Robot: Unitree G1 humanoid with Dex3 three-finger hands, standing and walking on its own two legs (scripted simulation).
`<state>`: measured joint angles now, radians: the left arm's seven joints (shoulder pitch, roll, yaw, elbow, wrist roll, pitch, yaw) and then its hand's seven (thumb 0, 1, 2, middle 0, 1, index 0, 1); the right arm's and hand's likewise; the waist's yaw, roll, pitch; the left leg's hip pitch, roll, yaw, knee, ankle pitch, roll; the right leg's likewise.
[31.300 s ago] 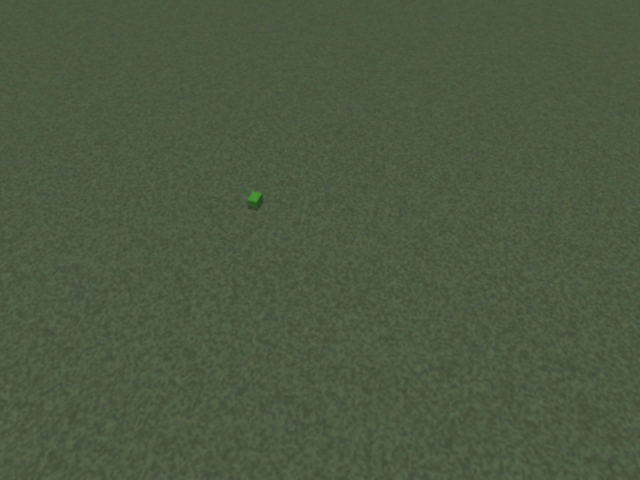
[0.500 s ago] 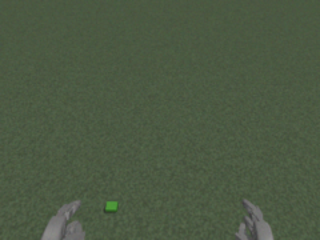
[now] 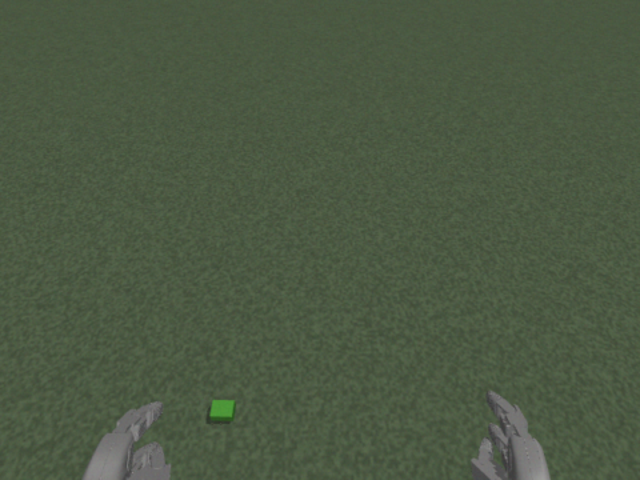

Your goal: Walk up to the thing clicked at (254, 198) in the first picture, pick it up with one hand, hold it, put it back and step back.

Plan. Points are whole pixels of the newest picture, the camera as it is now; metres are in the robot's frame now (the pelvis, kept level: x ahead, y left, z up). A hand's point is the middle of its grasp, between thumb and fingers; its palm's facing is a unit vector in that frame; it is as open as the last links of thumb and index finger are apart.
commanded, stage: home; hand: left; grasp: from above
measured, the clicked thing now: (223, 410) +0.45 +0.25 -0.70
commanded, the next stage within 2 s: stand in 0.86 s
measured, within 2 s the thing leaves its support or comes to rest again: neither
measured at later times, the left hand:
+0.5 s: hand (162, 470) +0.17 +0.18 -0.05, palm faces +0.04 -0.98 -0.20, open 7.4 cm
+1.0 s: hand (158, 465) +0.17 +0.19 -0.06, palm faces +0.01 -0.97 -0.25, open 7.4 cm
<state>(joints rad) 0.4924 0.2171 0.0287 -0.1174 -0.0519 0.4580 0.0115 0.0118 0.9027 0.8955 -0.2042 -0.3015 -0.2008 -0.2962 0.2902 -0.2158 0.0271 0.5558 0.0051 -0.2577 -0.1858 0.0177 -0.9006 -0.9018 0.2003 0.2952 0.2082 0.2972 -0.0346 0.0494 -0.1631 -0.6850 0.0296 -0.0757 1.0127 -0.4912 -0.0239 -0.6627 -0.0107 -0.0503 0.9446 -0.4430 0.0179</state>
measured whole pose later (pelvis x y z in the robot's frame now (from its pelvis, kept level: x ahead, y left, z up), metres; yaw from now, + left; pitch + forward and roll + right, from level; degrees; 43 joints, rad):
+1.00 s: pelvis +0.00 +0.01 +0.00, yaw +0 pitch +7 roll -2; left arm 0.42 0.24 0.01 0.00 -0.01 0.33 0.03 0.01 0.90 0.90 -0.21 -0.30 -0.20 -0.30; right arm 0.26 -0.22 0.01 0.61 -0.05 -0.21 -0.15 0.02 -0.90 -0.90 0.20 0.30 0.21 0.30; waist -0.02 0.03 -0.10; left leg -0.63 0.02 -0.06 1.00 -0.50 -0.01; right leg -0.61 -0.02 -0.03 0.93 -0.45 0.03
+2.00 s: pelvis +0.00 +0.00 +0.06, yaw +1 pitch -4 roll +0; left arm 0.15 0.30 0.03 1.15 0.03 0.00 0.02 0.01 0.90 0.90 -0.21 -0.30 -0.20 -0.30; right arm 0.15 -0.31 -0.03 1.12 -0.03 0.01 -0.01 0.01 -0.91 -0.90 0.20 0.29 0.21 0.30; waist 0.01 0.03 0.07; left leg -0.11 0.01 -0.05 0.39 -0.20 -0.02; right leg -0.12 -0.03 -0.04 0.37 -0.19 0.02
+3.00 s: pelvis +0.01 -0.01 +0.07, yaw +0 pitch -3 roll +0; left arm 0.10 0.32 0.03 1.15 0.02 0.00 0.00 0.01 0.90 0.90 -0.21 -0.30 -0.20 -0.30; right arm 0.12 -0.33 -0.01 1.14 -0.02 0.00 0.00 0.01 -0.91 -0.90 0.20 0.29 0.21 0.30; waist 0.01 0.02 0.06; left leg -0.09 0.02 -0.04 0.34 -0.19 -0.03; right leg -0.11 -0.02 -0.03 0.34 -0.18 0.01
